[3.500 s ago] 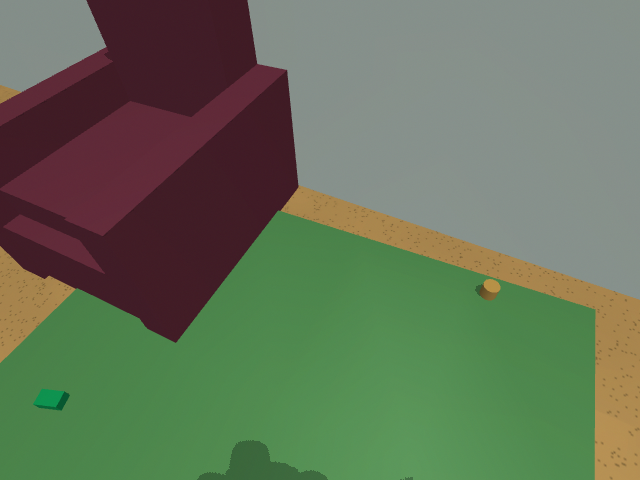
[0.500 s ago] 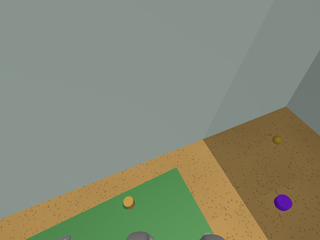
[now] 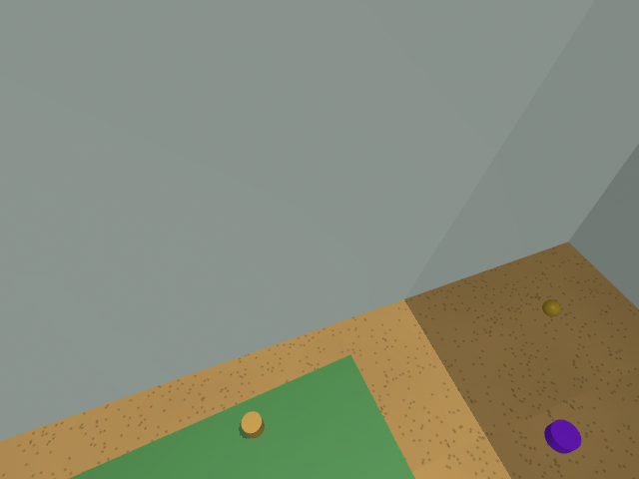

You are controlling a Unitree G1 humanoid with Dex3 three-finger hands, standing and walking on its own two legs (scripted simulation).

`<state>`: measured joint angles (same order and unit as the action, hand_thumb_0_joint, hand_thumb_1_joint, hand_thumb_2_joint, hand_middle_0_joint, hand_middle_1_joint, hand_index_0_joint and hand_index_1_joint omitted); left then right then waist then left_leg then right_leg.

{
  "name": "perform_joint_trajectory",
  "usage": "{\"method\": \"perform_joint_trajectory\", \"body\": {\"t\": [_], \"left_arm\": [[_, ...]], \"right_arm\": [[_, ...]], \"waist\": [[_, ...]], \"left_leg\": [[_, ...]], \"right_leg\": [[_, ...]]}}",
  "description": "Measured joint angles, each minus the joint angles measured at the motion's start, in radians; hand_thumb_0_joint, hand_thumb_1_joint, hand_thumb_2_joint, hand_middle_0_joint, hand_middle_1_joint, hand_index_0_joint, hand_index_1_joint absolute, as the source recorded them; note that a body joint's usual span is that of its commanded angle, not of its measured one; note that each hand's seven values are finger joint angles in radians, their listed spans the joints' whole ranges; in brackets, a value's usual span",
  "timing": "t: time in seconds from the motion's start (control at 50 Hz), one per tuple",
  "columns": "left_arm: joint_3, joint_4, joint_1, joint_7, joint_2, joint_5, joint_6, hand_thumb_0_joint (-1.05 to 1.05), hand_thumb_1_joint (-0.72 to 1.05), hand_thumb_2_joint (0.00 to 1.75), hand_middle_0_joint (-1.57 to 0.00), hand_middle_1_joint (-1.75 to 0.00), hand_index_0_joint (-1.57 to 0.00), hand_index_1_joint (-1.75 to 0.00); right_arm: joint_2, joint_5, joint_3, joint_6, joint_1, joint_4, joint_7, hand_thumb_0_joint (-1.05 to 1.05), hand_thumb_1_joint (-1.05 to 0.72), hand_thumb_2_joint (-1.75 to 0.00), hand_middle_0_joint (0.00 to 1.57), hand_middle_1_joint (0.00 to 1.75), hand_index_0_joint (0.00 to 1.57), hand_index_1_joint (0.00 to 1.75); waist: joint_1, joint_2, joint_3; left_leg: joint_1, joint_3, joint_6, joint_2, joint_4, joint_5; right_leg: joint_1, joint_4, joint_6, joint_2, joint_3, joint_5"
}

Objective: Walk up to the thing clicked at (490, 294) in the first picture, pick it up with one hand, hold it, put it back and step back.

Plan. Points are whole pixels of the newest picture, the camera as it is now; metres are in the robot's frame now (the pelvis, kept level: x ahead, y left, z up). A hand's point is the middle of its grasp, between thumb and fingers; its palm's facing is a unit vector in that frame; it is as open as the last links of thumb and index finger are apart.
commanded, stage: walk up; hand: left
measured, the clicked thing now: (252, 424) +0.39 +0.25 -0.73
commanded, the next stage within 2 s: stand in 1.02 s
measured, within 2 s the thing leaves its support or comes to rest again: neither
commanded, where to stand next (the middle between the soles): +0.03 +0.02 m, yaw +1 degrees
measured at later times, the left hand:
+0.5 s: hand out of the picture +0.10 +0.25 -0.13, palm faces -0.02 -0.94 -0.35, open 7.4 cm
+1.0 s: hand out of the picture +0.10 +0.25 -0.13, palm faces -0.03 -0.94 -0.35, open 7.4 cm
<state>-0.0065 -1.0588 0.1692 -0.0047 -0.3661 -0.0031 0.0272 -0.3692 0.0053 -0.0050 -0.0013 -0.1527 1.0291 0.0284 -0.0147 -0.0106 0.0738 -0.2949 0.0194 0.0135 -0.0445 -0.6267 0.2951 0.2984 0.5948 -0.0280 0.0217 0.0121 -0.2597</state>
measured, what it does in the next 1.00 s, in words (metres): stands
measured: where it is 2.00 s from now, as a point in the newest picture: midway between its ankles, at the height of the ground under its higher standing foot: outside the picture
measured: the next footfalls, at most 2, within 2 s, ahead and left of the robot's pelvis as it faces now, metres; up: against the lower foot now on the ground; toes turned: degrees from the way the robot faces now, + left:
none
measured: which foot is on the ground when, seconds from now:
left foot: down 0.00-1.00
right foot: down 0.00-1.00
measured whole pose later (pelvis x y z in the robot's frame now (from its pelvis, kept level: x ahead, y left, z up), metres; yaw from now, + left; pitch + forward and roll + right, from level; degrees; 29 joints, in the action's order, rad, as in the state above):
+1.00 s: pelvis +0.02 +0.00 +0.02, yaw +0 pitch -2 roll +0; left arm 0.00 -1.16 0.07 -0.01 -0.34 0.01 0.01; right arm -0.36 0.00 -0.02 -0.01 -0.09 1.15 0.02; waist 0.01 -0.01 0.06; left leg -0.14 0.03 0.01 -0.03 -0.36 0.18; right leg 0.15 0.35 -0.04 0.04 0.01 -0.16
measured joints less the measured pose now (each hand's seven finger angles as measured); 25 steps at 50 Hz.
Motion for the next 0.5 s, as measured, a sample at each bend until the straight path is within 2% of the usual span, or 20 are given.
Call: {"method": "perform_joint_trajectory", "body": {"t": [0.1, 0.26, 0.5], "left_arm": [[-0.002, -0.026, -0.045, 0.006, -0.003, -0.010, 0.000, 0.01, 0.91, 0.90, -0.21, -0.30, -0.21, -0.30], [-0.007, -0.062, -0.096, 0.004, 0.002, -0.004, 0.000, 0.01, 0.91, 0.90, -0.21, -0.30, -0.20, -0.30], [-0.001, -0.098, -0.116, -0.002, 0.019, 0.005, -0.004, 0.01, 0.91, 0.90, -0.21, -0.30, -0.20, -0.30]], "right_arm": [[0.010, 0.004, 0.000, -0.001, 0.048, 0.027, -0.005, 0.00, -0.91, -0.90, 0.21, 0.30, 0.21, 0.30], [0.010, 0.004, -0.004, -0.006, 0.107, 0.067, -0.005, 0.00, -0.91, -0.90, 0.21, 0.30, 0.21, 0.30], [0.006, 0.001, -0.008, -0.009, 0.107, 0.114, -0.001, 0.00, -0.91, -0.90, 0.21, 0.30, 0.21, 0.30]], "waist": [[-0.002, 0.005, 0.009], [0.003, -0.002, 0.000], [0.012, -0.009, -0.003]], "left_leg": [[0.040, 0.003, -0.002, 0.007, 0.055, -0.022], [0.092, 0.006, -0.001, 0.012, 0.151, -0.066], [0.144, 0.011, 0.001, 0.014, 0.256, -0.116]], "right_leg": [[-0.037, -0.048, -0.003, 0.006, 0.001, 0.018], [-0.087, -0.138, -0.005, 0.011, 0.001, 0.058], [-0.136, -0.239, -0.006, 0.012, 0.002, 0.107]]}}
